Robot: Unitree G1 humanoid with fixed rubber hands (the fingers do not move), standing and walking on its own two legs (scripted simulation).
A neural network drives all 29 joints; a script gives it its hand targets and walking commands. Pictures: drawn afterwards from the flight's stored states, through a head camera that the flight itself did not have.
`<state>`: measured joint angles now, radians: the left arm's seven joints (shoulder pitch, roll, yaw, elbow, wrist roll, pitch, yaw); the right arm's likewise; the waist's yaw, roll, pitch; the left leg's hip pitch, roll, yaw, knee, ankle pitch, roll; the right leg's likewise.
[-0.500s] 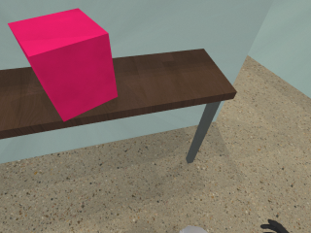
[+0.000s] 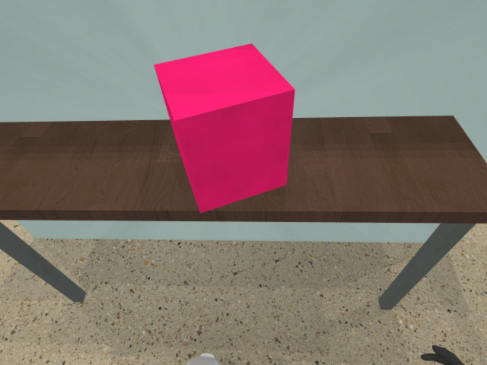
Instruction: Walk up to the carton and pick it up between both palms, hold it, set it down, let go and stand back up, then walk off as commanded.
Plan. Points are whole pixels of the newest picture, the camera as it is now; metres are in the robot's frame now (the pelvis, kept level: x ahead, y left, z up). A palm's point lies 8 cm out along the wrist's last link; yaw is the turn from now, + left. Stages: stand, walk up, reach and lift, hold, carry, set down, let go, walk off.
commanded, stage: walk up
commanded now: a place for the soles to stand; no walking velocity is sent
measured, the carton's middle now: (225, 129) +0.57 +0.09 +0.07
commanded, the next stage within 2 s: none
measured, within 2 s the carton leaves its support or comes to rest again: neither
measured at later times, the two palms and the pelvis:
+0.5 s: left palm out of the picture +0.08 +0.38 -0.12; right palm out of the picture +0.16 -0.28 -0.07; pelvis +0.04 +0.05 -0.01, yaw +3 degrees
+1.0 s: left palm out of the picture +0.10 +0.33 -0.10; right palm out of the picture +0.12 -0.31 -0.08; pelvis +0.02 +0.01 +0.00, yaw +2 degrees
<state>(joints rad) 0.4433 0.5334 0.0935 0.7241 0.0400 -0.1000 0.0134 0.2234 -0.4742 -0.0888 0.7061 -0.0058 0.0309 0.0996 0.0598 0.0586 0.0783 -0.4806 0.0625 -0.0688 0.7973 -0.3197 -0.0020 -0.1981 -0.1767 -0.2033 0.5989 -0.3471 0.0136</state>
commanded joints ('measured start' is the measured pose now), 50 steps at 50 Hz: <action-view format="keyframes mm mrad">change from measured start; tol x32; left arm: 1 -22 177 37 -56 -31 29 -12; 50 -334 79 -26 193 -27 87 -38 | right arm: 1 89 -112 -32 6 -6 -56 -56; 50 -150 -121 40 240 -2 -77 -101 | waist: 1 -59 -211 -95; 4 -85 189 -147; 50 -56 -81 -20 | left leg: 1 280 -98 167 -228 227 23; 5 468 311 -526 -417 250 254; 13 253 132 -110 -331 676 171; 25 139 107 -123 -142 342 145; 28 114 -61 51 17 -146 23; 50 228 -7 -56 -407 -36 30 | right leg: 1 -83 -85 40 81 409 -118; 4 -430 114 129 522 -288 -29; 29 -207 -149 565 -128 275 -267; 39 -231 32 422 -255 -327 -116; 50 -120 56 363 -307 -193 -68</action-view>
